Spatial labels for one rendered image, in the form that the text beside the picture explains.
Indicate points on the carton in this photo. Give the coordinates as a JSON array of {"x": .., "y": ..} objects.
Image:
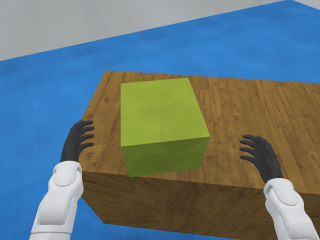
[{"x": 162, "y": 129}]

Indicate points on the robot left hand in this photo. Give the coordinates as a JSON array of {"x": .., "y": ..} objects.
[{"x": 72, "y": 146}]

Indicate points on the right robot forearm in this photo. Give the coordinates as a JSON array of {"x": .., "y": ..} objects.
[{"x": 286, "y": 208}]

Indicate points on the pedestal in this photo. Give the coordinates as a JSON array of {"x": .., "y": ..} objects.
[{"x": 225, "y": 196}]

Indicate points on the robot right hand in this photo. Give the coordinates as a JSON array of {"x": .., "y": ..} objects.
[{"x": 265, "y": 158}]

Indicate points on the left robot forearm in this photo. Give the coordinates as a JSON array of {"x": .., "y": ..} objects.
[{"x": 56, "y": 213}]

